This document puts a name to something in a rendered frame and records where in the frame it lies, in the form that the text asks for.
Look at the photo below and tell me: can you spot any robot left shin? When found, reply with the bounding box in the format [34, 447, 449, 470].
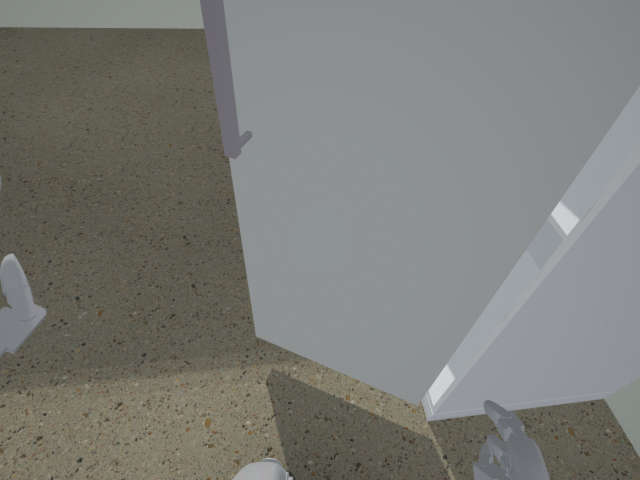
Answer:
[261, 458, 286, 472]

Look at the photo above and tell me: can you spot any robot left hand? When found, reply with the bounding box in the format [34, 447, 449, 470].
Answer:
[0, 177, 47, 357]

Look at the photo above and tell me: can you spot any handle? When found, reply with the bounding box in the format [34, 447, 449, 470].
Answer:
[200, 0, 252, 159]

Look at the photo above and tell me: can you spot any robot right hand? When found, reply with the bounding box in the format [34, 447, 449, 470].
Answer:
[473, 400, 550, 480]

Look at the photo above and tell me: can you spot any fridge door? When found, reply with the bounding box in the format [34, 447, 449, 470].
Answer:
[223, 0, 640, 406]

